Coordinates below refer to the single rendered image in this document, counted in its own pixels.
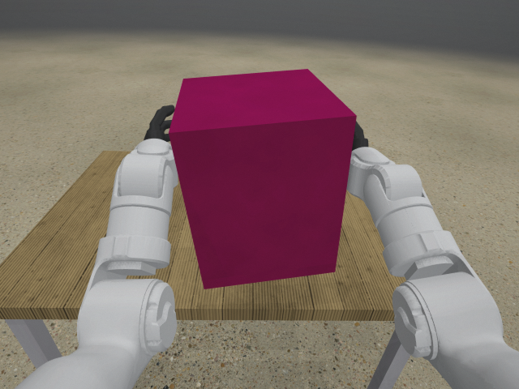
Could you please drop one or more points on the left robot forearm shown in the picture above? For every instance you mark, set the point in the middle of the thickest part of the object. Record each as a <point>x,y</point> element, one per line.
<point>136,239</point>

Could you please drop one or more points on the right robot hand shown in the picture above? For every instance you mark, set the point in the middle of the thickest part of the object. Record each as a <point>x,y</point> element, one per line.
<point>359,140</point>

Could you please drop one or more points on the carton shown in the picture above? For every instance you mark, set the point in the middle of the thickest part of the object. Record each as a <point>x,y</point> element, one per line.
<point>263,161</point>

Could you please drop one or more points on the table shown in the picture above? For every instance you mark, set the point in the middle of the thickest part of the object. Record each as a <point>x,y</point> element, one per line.
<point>47,274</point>

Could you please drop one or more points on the robot left upper arm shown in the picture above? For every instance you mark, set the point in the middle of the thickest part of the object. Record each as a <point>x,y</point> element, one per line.
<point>122,325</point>

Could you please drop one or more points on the right robot forearm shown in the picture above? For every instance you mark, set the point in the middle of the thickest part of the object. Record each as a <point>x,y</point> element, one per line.
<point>415,245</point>

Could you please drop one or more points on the left robot hand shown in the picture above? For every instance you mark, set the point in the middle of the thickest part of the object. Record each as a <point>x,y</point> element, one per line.
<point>158,124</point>

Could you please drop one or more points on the robot right upper arm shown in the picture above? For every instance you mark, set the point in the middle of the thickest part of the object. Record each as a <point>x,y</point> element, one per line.
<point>451,321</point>

